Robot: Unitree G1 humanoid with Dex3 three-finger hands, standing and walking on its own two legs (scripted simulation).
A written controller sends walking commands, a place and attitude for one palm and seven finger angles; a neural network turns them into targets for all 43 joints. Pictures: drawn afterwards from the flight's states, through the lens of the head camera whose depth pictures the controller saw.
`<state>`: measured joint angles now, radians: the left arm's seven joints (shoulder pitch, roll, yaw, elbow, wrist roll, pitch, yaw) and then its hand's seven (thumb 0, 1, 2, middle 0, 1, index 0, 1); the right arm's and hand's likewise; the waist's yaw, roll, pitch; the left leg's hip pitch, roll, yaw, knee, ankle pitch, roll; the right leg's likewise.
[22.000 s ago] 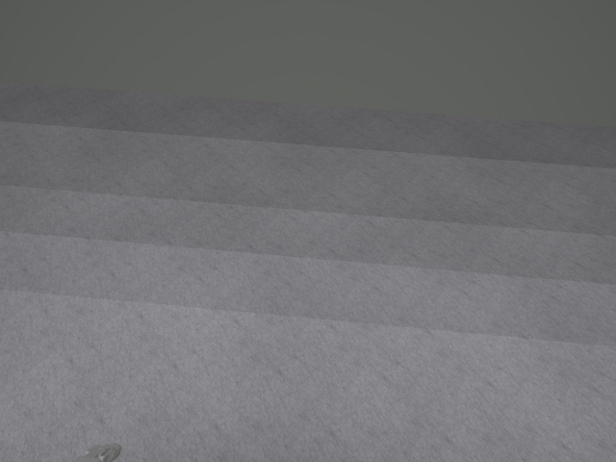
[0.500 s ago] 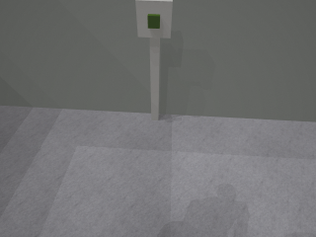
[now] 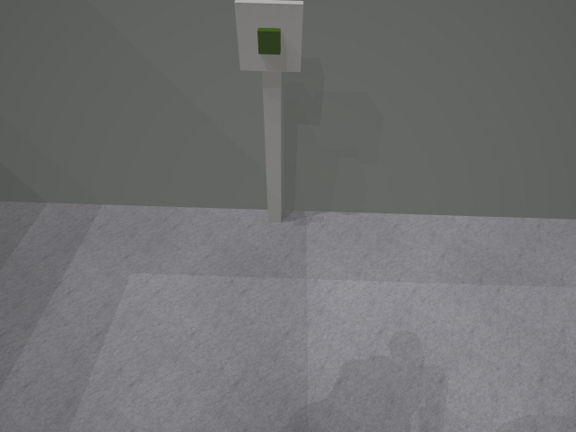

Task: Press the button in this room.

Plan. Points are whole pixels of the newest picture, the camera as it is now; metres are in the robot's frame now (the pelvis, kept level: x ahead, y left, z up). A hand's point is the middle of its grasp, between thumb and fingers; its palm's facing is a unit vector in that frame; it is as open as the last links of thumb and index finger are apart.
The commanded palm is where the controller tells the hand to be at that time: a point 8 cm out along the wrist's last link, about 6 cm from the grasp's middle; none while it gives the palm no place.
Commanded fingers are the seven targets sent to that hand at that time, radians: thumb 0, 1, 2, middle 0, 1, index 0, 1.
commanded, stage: look at it before walking up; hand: left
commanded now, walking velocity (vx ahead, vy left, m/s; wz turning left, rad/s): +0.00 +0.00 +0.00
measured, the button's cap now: (269, 40) +1.11 +0.12 +0.07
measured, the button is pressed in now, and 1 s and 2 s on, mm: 0 0 0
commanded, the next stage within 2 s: walk to a spot facing it in 0.44 s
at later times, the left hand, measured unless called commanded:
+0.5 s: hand out of the picture +0.00 +0.17 -0.18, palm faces +0.04 -0.98 -0.18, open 7.4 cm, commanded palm none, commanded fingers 0.00 0.90 0.90 -0.20 -0.30 -0.20 -0.30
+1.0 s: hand out of the picture +0.13 +0.13 -0.18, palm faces -0.05 -0.97 -0.25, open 7.4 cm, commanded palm none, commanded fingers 0.00 0.90 0.90 -0.20 -0.30 -0.20 -0.30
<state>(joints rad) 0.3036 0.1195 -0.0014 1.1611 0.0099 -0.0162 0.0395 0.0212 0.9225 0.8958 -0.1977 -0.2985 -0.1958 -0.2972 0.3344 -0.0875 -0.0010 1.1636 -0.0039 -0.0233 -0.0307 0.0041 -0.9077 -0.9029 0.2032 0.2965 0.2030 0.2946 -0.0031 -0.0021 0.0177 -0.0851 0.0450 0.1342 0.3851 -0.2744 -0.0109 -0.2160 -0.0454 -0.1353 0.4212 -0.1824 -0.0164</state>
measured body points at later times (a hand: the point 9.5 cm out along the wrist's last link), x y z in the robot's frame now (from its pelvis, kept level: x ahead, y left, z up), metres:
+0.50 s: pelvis +0.01 +0.00 +0.00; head +0.02 +0.00 +0.45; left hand +0.00 +0.22 -0.16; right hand -0.01 -0.22 -0.16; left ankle -0.04 +0.12 -0.74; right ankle +0.03 -0.11 -0.74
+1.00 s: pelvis +0.08 -0.06 -0.02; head +0.11 -0.09 +0.43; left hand +0.14 +0.18 -0.16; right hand +0.03 -0.29 -0.19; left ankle +0.00 +0.10 -0.67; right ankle +0.09 -0.12 -0.74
